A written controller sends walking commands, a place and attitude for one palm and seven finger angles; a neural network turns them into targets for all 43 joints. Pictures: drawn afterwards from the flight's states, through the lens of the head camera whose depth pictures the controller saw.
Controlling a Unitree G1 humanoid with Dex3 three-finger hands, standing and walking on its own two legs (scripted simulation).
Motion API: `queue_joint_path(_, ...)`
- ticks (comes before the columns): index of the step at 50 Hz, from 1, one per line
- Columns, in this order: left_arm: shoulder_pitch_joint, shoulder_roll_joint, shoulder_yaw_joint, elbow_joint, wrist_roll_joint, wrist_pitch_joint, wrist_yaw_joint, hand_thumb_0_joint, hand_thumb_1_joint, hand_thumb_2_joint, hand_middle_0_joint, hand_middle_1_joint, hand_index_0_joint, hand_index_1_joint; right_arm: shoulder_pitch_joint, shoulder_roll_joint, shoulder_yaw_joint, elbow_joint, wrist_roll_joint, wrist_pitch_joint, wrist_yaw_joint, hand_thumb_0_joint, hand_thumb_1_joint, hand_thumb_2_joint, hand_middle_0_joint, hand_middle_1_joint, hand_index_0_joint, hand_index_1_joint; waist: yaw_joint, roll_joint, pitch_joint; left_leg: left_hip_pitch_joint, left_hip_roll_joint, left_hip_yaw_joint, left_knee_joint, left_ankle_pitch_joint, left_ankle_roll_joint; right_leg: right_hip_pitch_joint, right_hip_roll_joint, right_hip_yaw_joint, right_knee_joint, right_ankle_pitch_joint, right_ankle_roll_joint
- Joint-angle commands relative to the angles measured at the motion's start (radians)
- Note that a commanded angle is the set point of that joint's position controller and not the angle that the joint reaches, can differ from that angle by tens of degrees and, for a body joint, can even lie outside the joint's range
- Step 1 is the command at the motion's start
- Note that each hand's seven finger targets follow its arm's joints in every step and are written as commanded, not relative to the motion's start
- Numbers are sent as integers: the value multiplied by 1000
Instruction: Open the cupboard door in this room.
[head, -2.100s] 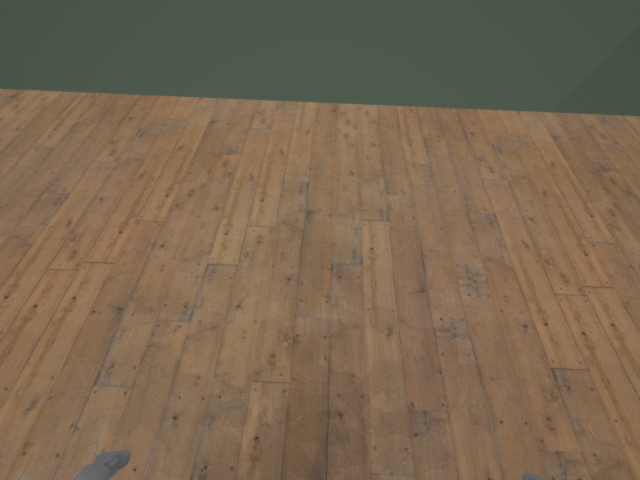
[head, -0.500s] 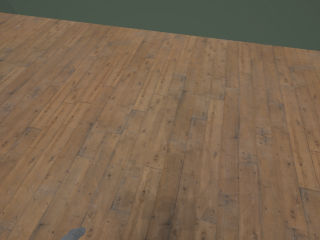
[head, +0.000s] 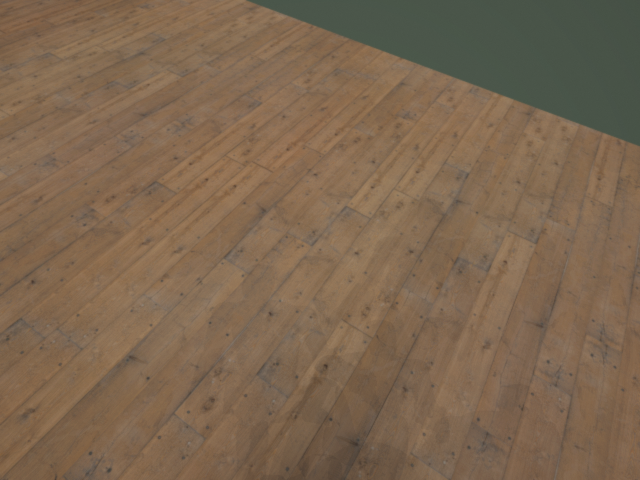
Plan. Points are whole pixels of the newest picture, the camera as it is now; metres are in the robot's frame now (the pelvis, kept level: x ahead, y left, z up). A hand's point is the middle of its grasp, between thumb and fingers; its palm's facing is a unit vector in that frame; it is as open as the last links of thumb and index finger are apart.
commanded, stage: turn or walk to find it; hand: left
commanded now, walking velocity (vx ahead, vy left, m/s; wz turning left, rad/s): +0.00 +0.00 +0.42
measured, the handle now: out of the picture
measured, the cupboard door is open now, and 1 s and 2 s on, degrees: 0 0 0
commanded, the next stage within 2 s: none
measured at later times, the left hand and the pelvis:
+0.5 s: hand out of the picture +0.06 +0.20 -0.13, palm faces +0.19 -0.94 -0.28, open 7.4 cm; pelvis -0.03 -0.02 +0.01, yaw +10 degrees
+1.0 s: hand out of the picture -0.14 +0.20 -0.18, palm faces +0.46 -0.86 -0.22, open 7.4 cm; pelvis -0.06 +0.01 +0.00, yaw +24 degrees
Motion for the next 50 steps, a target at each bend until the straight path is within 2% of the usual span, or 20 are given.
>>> queue_joint_path(1, -61, 97, 20, -109, 3, 0, 13, 0, 900, 900, -200, -300, -200, -300, 166, -231, -49, -19, -6, -27, -20, 0, -900, -900, 200, 300, 200, 300, -83, 251, -182, 237, 370, -319, -228, 693, 211, -247, 31, 138, 394, -214, 13)
queue_joint_path(3, -96, 105, 29, -88, 0, 1, 2, 0, 900, 900, -200, -300, -200, -300, 74, -187, -35, -42, -10, -30, -32, 0, -900, -900, 200, 300, 200, 300, -60, 251, -82, 134, 292, -302, -249, 573, 188, -268, 24, 165, 433, -96, 18)
queue_joint_path(6, -42, 90, 30, -61, 0, -1, -9, 0, 900, 900, -200, -300, -200, -300, 43, -168, -28, -57, -7, -42, -34, 0, -900, -900, 200, 300, 200, 300, -28, 191, -97, 151, 230, -244, -250, 580, 166, -249, 44, 147, 423, -9, 32)
queue_joint_path(15, -130, 73, 27, -107, -5, 0, -3, 0, 900, 900, -200, -300, -200, -300, 98, -174, -43, -52, -15, -33, -29, 0, -900, -900, 200, 300, 200, 300, -58, 194, -99, 146, 225, -362, -260, 469, 194, -191, 80, 154, 196, -36, 40)
queue_joint_path(22, -42, 74, 31, -105, -13, -18, 7, 0, 900, 900, -200, -300, -200, -300, 61, -168, -51, -73, -14, -22, -20, 0, -900, -900, 200, 300, 200, 300, -3, 177, -133, -31, 157, -402, -180, 354, 139, 114, 120, 143, -203, 142, 10)
queue_joint_path(23, -15, 103, 37, -101, -9, -28, 11, 0, 900, 900, -200, -300, -200, -300, 63, -146, -48, -76, -7, -22, -15, 0, -900, -900, 200, 300, 200, 300, 10, 113, -151, -110, 108, -366, -115, 251, 91, 228, 71, 179, -329, 219, 2)
queue_joint_path(24, 1, 187, 53, -102, 7, -39, 19, 0, 900, 900, -200, -300, -200, -300, 91, -78, -39, -86, 2, -22, -10, 0, -900, -900, 200, 300, 200, 300, 14, -135, -162, -294, -12, -225, 78, -34, 18, 351, -156, 405, -422, 196, -64)
queue_joint_path(25, -7, 244, 59, -120, 7, -37, 18, 0, 900, 900, -200, -300, -200, -300, 76, -78, -44, -109, -7, -16, -13, 0, -900, -900, 200, 300, 200, 300, 20, -244, -117, -335, -82, -125, 306, -268, -23, 223, -343, 559, -451, 299, -171)
queue_joint_path(26, -40, 219, 50, -133, 1, -28, 18, 0, 900, 900, -200, -300, -200, -300, 76, -108, -56, -98, -16, -4, -11, 0, -900, -900, 200, 300, 200, 300, 8, -129, -107, -294, -44, -159, 459, -249, -16, 108, -321, 472, -450, 228, -203)
queue_joint_path(27, -99, 174, 48, -144, -1, -34, 20, 0, 900, 900, -200, -300, -200, -300, 83, -112, -58, -74, -20, 12, -5, 0, -900, -900, 200, 300, 200, 300, -17, -186, -58, -287, -17, -176, 522, -192, -15, 15, -250, 430, -490, 102, -174)
queue_joint_path(28, -138, 152, 39, -150, -1, -33, 16, 0, 900, 900, -200, -300, -200, -300, 97, -107, -60, -50, -20, 18, 1, 0, -900, -900, 200, 300, 200, 300, -38, -135, -15, -278, -13, -150, 585, -128, -22, -24, -197, 377, -494, 60, -152)
queue_joint_path(31, -132, 104, 22, -143, -3, -45, 12, 0, 900, 900, -200, -300, -200, -300, 155, -80, -51, -14, -19, 17, 8, 0, -900, -900, 200, 300, 200, 300, -58, -83, -24, -292, 1, -107, 623, -20, -49, 52, -118, 215, -434, 251, -128)
queue_joint_path(36, -26, 121, 29, -103, 1, -47, 15, 0, 900, 900, -200, -300, -200, -300, 85, -79, -44, -22, -16, 20, 5, 0, -900, -900, 200, 300, 200, 300, -11, -90, -53, -304, 31, -84, 543, -57, -73, 155, -163, 200, -405, 343, -164)
queue_joint_path(42, 27, 171, 49, -63, 16, -38, 15, 0, 900, 900, -200, -300, -200, -300, 4, -51, -18, -47, -2, -1, 1, 0, -900, -900, 200, 300, 200, 300, 29, -132, -107, -166, 35, -4, 199, -188, -58, 208, -217, 167, -300, 596, -204)
queue_joint_path(44, 19, 185, 53, -52, 15, -35, 13, 0, 900, 900, -200, -300, -200, -300, 37, -50, -16, -39, 2, -8, -2, 0, -900, -900, 200, 300, 200, 300, 10, -141, -133, -89, 19, 23, 90, -141, -45, 197, -215, 142, -254, 638, -184)
queue_joint_path(46, -10, 177, 54, -47, 4, -28, 10, 0, 900, 900, -200, -300, -200, -300, 104, -70, -19, -24, 0, -18, -3, 0, -900, -900, 200, 300, 200, 300, -36, -87, -147, 84, 21, 30, -135, 69, -32, 97, -179, 67, -153, 536, -107)
queue_joint_path(47, -1, 141, 46, -59, -5, -20, 6, 0, 900, 900, -200, -300, -200, -300, 141, -128, -30, -17, -4, -28, -3, 0, -900, -900, 200, 300, 200, 300, -55, 69, -177, 216, 107, -77, -216, 210, -2, -24, -119, 15, -14, 361, -51)
queue_joint_path(48, -6, 72, 31, -92, -9, -14, 0, 0, 900, 900, -200, -300, -200, -300, 163, -224, -53, -22, -11, -34, -8, 0, -900, -900, 200, 300, 200, 300, -67, 371, -156, 294, 361, -405, -262, 538, 111, -284, 16, -18, 189, -144, 28)
queue_joint_path(49, -66, 78, 23, -105, 0, -1, 6, 0, 900, 900, -200, -300, -200, -300, 194, -260, -60, -12, -10, -23, -14, 0, -900, -900, 200, 300, 200, 300, -94, 309, -153, 201, 424, -407, -272, 575, 197, -255, 33, 77, 333, -246, 19)
queue_joint_path(50, -85, 78, 26, -99, 3, 7, 5, 0, 900, 900, -200, -300, -200, -300, 161, -230, -53, -13, -13, -25, -21, 0, -900, -900, 200, 300, 200, 300, -77, 247, -108, 133, 387, -352, -295, 471, 194, -257, 15, 123, 390, -185, 12)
